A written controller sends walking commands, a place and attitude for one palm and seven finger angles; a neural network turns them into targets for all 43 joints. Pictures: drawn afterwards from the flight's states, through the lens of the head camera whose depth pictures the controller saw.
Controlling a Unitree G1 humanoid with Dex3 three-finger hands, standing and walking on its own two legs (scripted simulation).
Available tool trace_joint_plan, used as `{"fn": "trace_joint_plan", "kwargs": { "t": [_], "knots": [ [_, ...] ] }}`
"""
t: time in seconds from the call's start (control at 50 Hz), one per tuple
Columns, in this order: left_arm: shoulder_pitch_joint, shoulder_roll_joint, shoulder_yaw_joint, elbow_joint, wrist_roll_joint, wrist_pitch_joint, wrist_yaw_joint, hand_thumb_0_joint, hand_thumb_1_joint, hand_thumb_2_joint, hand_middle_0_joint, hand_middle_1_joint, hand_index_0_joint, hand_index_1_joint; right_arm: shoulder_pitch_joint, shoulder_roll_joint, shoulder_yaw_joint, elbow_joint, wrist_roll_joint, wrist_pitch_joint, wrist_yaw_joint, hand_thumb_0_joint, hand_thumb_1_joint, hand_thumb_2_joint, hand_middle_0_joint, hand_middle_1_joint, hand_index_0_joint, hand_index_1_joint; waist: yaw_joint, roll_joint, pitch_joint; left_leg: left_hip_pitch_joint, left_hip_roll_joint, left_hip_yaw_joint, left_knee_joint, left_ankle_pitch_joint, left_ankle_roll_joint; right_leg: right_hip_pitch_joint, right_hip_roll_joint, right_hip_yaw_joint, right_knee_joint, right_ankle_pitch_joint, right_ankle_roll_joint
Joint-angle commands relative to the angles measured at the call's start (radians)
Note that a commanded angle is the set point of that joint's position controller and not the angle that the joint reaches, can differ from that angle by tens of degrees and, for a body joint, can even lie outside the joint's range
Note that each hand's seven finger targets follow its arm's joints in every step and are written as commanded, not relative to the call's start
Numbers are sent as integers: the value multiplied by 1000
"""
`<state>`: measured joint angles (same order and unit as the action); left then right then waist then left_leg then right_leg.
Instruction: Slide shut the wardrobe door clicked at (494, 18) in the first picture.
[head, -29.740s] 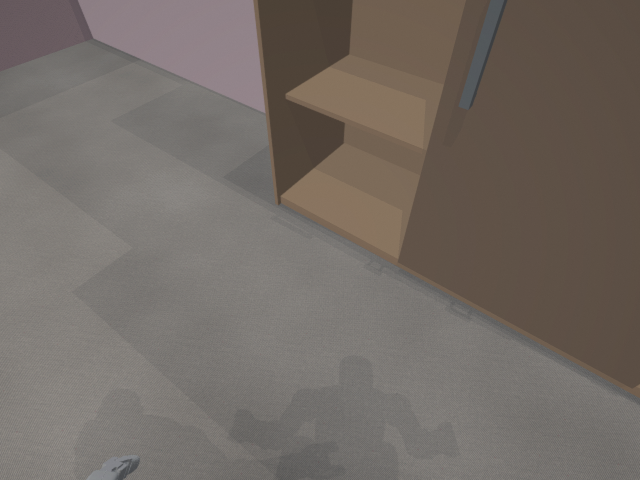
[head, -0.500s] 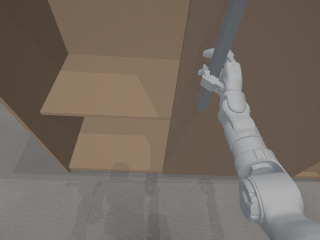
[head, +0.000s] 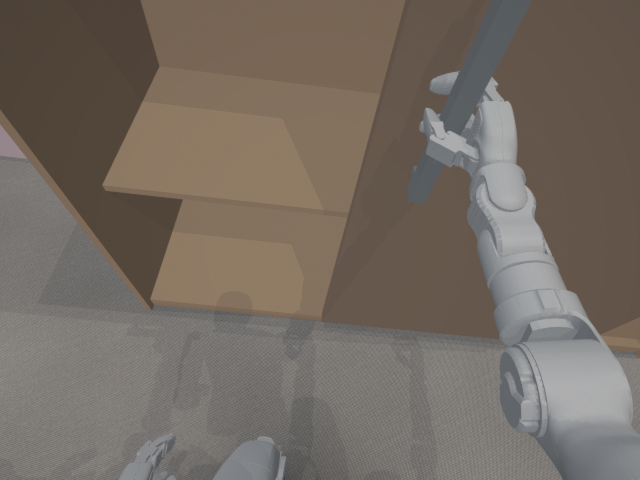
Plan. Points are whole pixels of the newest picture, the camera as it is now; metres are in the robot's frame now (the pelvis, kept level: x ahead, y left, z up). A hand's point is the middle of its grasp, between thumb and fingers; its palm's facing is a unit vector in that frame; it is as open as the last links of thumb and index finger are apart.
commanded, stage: step sideways, sliding the door along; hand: right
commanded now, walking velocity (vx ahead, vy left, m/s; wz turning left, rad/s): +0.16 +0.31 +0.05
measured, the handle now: (455, 98) +0.53 -0.08 +0.17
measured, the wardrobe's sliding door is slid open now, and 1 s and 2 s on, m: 0.54 0.37 0.00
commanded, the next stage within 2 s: none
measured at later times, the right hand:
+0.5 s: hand (392, 130) +0.48 -0.01 +0.15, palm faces +0.14 +0.99 -0.11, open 6.2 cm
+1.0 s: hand (282, 114) +0.48 +0.12 +0.15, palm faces +0.32 +0.94 -0.12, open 6.6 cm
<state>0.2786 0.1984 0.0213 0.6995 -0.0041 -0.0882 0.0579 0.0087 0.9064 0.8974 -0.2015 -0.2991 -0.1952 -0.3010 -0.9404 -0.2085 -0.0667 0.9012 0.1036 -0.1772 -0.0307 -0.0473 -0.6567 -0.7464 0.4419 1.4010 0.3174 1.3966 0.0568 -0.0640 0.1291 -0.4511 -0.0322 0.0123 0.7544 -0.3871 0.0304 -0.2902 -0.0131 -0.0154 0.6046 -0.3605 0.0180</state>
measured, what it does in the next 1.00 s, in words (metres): steps to the left: right foot, then left foot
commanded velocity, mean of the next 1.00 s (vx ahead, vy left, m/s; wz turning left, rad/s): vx -0.21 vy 0.27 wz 0.16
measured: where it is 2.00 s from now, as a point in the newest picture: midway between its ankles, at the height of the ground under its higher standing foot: outside the picture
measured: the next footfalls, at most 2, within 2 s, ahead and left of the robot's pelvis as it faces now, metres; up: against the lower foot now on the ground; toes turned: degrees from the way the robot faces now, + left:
right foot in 0.36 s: +0.04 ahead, -0.05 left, +0.00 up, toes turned -12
left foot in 0.62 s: +0.20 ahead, +0.42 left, +0.00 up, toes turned -6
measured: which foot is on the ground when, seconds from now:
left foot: down 0.00-0.36, up 0.38-0.60, down 0.62-1.00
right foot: down 0.00-0.08, up 0.10-0.34, down 0.36-0.66, up 0.68-0.78, down 0.80-1.00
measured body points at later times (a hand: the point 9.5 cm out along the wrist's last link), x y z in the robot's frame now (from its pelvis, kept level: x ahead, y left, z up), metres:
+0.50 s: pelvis +0.02 +0.14 +0.01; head +0.13 +0.14 +0.44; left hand +0.20 +0.37 -0.12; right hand +0.47 -0.06 +0.16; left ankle +0.06 +0.29 -0.67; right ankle +0.00 -0.04 -0.72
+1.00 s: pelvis +0.10 +0.33 -0.01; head +0.20 +0.33 +0.43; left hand +0.34 +0.50 -0.12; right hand +0.46 +0.07 +0.15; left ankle +0.16 +0.42 -0.73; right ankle +0.05 +0.10 -0.72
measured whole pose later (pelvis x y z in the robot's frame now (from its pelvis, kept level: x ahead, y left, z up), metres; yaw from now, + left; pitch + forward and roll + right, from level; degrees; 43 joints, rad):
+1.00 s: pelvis +0.10 +0.33 -0.01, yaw -7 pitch -3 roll +0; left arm 0.10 0.21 0.04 0.59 -0.03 -0.12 -0.03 0.01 0.91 0.90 -0.20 -0.30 -0.19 -0.30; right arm -0.56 -0.20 -0.06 0.23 0.08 -0.09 -0.12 0.00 -0.67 -0.83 0.46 1.40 0.19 1.40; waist -0.13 -0.06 0.29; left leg -0.33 -0.02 0.04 0.67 -0.26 0.01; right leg -0.18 -0.25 -0.07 0.60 -0.32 0.14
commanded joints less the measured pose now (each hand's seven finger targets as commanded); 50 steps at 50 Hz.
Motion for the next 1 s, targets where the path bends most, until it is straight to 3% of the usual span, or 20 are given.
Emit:
{"fn": "trace_joint_plan", "kwargs": {
  "t": [0.0,0.06,0.14,0.2,0.26,0.3,0.32,0.34,0.38,0.54,0.58,0.62,0.66,0.74,0.78,0.8,0.82,0.84,0.9,0.98],
  "knots": [
    [27,156,34,-94,-15,-2,20,0,900,900,-200,-300,-200,-300,-602,-109,7,-315,-29,-102,28,0,-900,-900,450,1400,450,1400,24,25,-508,265,28,-38,-197,235,21,268,-252,139,53,695,-125],
    [-65,142,41,-102,-33,-3,33,0,900,900,-200,-300,-200,-300,-563,-176,-38,-290,-52,-77,24,0,-900,-900,450,1400,450,1400,-31,338,-459,539,303,-357,-375,495,189,-219,34,-28,467,-236,-5],
    [-89,118,24,-63,-12,-43,39,0,900,900,-200,-300,-200,-300,-591,-109,-9,-350,-62,-83,16,0,-900,-900,450,1400,450,1400,-18,144,-411,510,249,-230,-329,681,178,-199,-26,13,526,-113,7],
    [-82,105,18,-82,-6,-39,47,0,900,900,-200,-300,-200,-300,-566,-69,17,-420,-62,-103,-1,0,-900,-900,450,1400,450,1400,-24,184,-454,547,173,-126,-345,764,86,-86,-11,-78,309,-50,17],
    [-91,94,18,-103,-28,-47,49,0,900,900,-200,-300,-200,-300,-583,0,95,-522,-57,-115,-9,0,-900,-900,450,1400,450,1400,-13,192,-486,570,129,-91,-327,957,-121,46,-15,-133,14,10,-3],
    [-28,117,42,-68,-38,-61,49,0,900,900,-200,-300,-200,-300,-590,32,156,-546,-55,-121,-3,0,-900,-900,450,1400,450,1400,55,95,-535,263,57,-5,-28,1019,-291,439,-148,-79,-306,282,-81],
    [-59,167,62,-89,-20,-65,36,0,900,900,-200,-300,-200,-300,-602,81,203,-564,-27,-125,9,0,-900,-900,450,1400,450,1400,65,-203,-561,-123,-6,-51,392,346,-232,703,-458,282,-261,842,-231],
    [-136,168,61,-104,-6,-53,16,0,900,900,-200,-300,-200,-300,-587,123,207,-545,-17,-116,4,0,-900,-900,450,1400,450,1400,11,-226,-591,-182,22,-240,660,-153,-90,698,-652,443,-125,1104,-287],
    [-158,174,75,-104,-15,-44,-15,0,900,900,-200,-300,-200,-300,-601,49,153,-631,-43,-82,14,0,-900,-900,450,1400,450,1400,-14,-32,-522,-268,74,-217,529,-108,-7,667,-574,230,-89,950,-209],
    [-93,172,61,-175,-51,-78,-23,0,900,900,-200,-300,-200,-300,-421,135,279,-770,-55,-65,40,0,-900,-900,450,1400,450,1400,47,-245,-497,66,-27,108,-177,178,-61,566,-264,-98,8,967,-41],
    [-106,150,56,-188,-61,-88,-32,0,900,900,-200,-300,-200,-300,-345,89,248,-825,-62,-83,29,0,-900,-900,450,1400,450,1400,24,-232,-520,199,-33,109,-314,427,-55,511,-215,-115,102,968,-99],
    [-137,88,42,-182,-71,-80,-30,0,900,900,-200,-300,-200,-300,-313,-19,190,-867,-75,-88,10,0,-900,-900,450,1400,450,1400,1,85,-554,526,169,-62,-279,1142,27,141,-92,-142,304,365,-126],
    [-208,89,37,-181,-60,-69,7,0,900,900,-200,-300,-200,-300,-183,-77,122,-877,-77,-58,-3,0,-900,-900,450,1400,450,1400,-59,370,-558,591,273,-175,-197,1372,81,-73,-49,-38,422,-215,17],
    [-234,72,0,-147,-48,-88,17,0,900,900,-200,-300,-200,-300,-201,28,213,-1058,-57,-88,-27,0,-900,-900,450,1400,450,1400,-4,129,-498,551,188,-53,-58,1256,33,59,-121,-81,-160,178,10],
    [-211,122,50,-191,-34,-71,-9,0,900,900,-200,-300,-200,-300,-175,92,261,-1109,-43,-96,-14,0,-900,-900,450,1400,450,1400,-3,-72,-575,55,56,13,85,340,-59,599,-391,158,-113,1254,-122],
    [-172,136,63,-200,-34,-67,-46,0,900,900,-200,-300,-200,-300,-148,117,263,-1094,-56,-99,1,0,-900,-900,450,1400,450,1400,-20,-94,-628,-31,40,-44,130,-98,-46,715,-481,184,-47,1441,-197],
    [-149,166,79,-197,-32,-54,-73,0,900,900,-200,-300,-200,-300,-146,122,240,-1015,-72,-76,8,0,-900,-900,450,1400,450,1400,-22,-32,-579,-87,21,-71,137,-112,-37,750,-470,110,-52,1353,-207],
    [-188,141,73,-215,-21,-62,-69,0,900,900,-200,-300,-200,-300,-174,150,273,-1079,-69,-72,7,0,-900,-900,450,1400,450,1400,-14,-204,-536,-77,39,-70,95,-106,-35,692,-457,61,-36,1310,-194],
    [-209,122,53,-230,-27,-78,-82,0,900,900,-200,-300,-200,-300,-129,116,260,-1073,-79,-75,-2,0,-900,-900,450,1400,450,1400,-25,-300,-492,48,51,-19,-43,66,-35,590,-390,-35,-16,1060,-121],
    [-249,100,37,-259,-56,-61,-70,0,900,900,-200,-300,-200,-300,-62,50,237,-1120,-96,-74,2,0,-900,-900,450,1400,450,1400,-37,37,-468,378,106,-31,-268,695,-29,271,-236,-126,210,510,-26]
  ]
}}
